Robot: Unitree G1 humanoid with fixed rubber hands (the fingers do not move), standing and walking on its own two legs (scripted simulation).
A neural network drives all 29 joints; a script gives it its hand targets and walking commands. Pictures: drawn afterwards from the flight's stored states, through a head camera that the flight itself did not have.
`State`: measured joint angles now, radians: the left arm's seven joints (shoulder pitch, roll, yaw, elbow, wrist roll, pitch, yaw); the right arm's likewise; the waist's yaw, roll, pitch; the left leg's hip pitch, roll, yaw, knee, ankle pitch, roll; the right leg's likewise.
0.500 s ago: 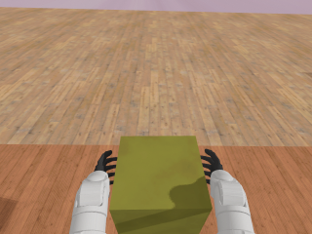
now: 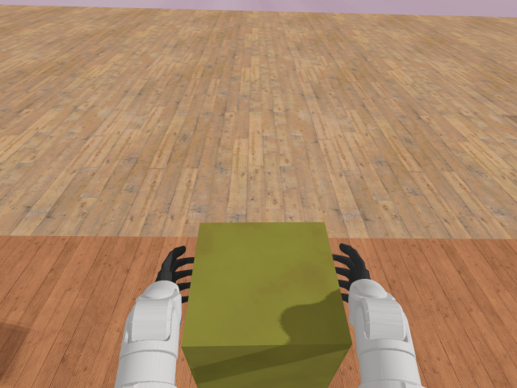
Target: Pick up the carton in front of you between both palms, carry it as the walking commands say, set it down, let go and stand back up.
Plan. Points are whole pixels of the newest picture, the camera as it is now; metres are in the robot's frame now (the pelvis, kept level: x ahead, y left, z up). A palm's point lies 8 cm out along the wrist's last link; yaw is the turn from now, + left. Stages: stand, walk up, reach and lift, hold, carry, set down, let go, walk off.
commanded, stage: hold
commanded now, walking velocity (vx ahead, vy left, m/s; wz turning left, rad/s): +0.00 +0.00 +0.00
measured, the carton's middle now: (262, 313) +0.29 +0.00 -0.02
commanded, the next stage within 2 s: carry in 0.10 s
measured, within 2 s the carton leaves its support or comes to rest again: neither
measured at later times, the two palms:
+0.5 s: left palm (182, 242) +0.36 +0.14 +0.08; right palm (360, 240) +0.37 -0.16 +0.09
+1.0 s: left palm (206, 159) +0.60 +0.12 +0.10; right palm (336, 154) +0.63 -0.17 +0.09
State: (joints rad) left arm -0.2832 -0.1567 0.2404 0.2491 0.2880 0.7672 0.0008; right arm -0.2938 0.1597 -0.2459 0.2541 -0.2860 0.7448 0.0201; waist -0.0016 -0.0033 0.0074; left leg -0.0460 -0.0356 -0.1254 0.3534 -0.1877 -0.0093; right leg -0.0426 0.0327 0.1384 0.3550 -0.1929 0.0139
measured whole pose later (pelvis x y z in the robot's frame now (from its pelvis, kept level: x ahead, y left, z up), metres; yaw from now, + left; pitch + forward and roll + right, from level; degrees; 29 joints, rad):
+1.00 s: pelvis +0.37 -0.05 +0.00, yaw +2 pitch +6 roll +2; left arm -0.03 -0.13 0.08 -0.49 0.05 1.23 0.13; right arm -0.06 0.13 -0.05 -0.47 -0.05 1.21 -0.12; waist 0.06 -0.02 -0.14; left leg -0.63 0.08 0.12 0.86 -0.21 -0.01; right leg -0.06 -0.02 -0.18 0.26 -0.30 -0.05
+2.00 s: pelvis +1.01 -0.05 -0.01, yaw +0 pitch +6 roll +1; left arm -0.64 -0.07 0.28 0.00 0.00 1.07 0.18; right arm -0.64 0.08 -0.29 -0.04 -0.04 1.08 -0.16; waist 0.05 0.00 0.08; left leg -0.66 0.06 0.00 0.94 -0.32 0.05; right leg -0.35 0.03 -0.17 0.53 -0.29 -0.11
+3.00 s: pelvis +1.73 +0.13 -0.14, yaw +28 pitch +5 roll -1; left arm -0.39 -0.14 0.12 -0.05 0.08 1.00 0.16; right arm -0.27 0.08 -0.22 -0.13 -0.01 0.96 -0.12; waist -0.04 -0.03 -0.10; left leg -0.19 -0.26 -0.09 1.04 -0.31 0.00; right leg -0.48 0.02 -0.18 0.48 -0.04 -0.08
